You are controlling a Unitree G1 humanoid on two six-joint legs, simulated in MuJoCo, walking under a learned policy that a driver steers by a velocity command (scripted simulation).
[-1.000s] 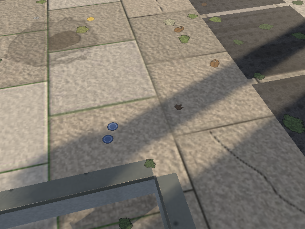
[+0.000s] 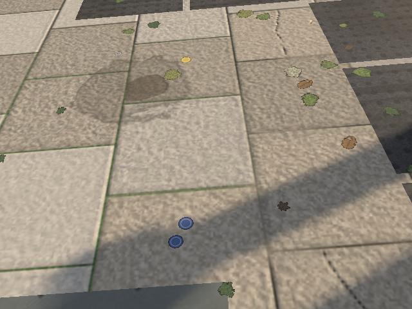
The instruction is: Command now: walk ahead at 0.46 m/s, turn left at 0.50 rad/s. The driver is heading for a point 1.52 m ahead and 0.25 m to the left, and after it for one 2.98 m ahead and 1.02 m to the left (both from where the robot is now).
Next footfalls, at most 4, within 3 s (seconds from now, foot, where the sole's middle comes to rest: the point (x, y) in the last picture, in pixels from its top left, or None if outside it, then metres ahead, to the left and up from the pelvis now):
0.38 left None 0.34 0.16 -0.86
0.78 right None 0.52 -0.01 -0.72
1.50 left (186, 284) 0.62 0.18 -0.72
1.94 right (264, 292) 0.60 -0.07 -0.72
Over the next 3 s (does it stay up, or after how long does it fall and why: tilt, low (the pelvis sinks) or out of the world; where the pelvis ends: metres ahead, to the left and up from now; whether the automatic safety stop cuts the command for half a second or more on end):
stays up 0.72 0.09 0.06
